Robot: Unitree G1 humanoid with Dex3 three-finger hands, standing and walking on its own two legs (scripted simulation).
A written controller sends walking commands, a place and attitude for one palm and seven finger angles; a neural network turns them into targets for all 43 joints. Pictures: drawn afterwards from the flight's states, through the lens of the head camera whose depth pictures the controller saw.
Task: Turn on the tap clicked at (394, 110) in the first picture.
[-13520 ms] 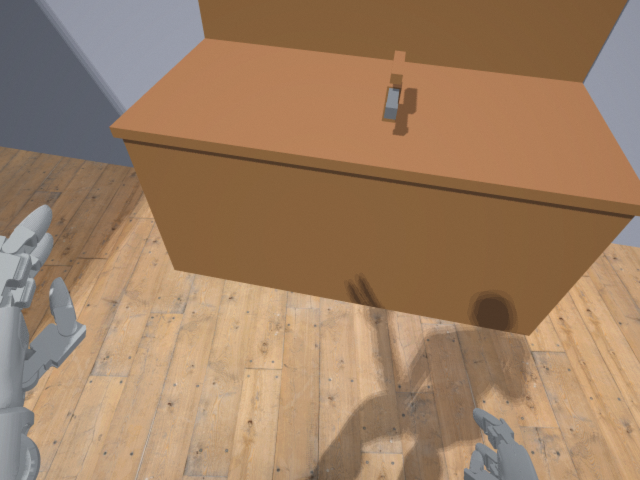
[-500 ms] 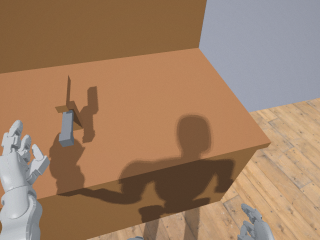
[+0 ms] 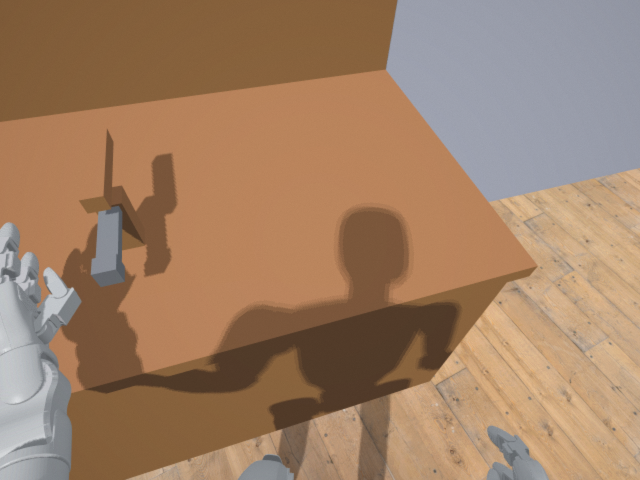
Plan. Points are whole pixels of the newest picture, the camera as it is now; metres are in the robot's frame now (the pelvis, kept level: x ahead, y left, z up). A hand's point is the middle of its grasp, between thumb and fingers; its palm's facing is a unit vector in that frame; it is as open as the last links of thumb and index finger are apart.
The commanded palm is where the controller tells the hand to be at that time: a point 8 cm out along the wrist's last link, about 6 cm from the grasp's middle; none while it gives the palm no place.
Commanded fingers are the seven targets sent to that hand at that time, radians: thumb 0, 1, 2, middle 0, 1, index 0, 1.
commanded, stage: reach beside the lever's end, fingers flat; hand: left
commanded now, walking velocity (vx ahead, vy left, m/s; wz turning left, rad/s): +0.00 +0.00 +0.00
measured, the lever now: (108, 270) +0.34 +0.29 +0.07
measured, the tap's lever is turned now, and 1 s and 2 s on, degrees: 0 2 25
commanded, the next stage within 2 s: push the lever round in 0.38 s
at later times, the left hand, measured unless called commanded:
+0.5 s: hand (77, 294) +0.31 +0.32 +0.05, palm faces +0.55 -0.83 -0.10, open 7.8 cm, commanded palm +0.26 +0.35 +0.06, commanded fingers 0.00 0.90 0.90 -0.15 -0.15 -0.15 -0.15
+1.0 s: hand (105, 291) +0.32 +0.29 +0.05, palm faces +0.55 -0.83 -0.10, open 7.8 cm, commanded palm +0.27 +0.31 +0.06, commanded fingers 0.00 0.90 0.90 -0.15 -0.15 -0.15 -0.15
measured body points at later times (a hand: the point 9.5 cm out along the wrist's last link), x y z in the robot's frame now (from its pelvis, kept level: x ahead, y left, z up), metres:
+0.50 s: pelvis +0.00 +0.01 +0.00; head +0.05 +0.02 +0.44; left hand +0.28 +0.36 +0.06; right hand +0.15 -0.24 -0.10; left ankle +0.05 +0.11 -0.69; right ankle +0.00 -0.10 -0.69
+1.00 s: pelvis +0.01 +0.00 +0.00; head +0.05 +0.01 +0.44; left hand +0.28 +0.33 +0.06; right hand +0.16 -0.24 -0.10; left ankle +0.05 +0.11 -0.69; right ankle +0.00 -0.10 -0.69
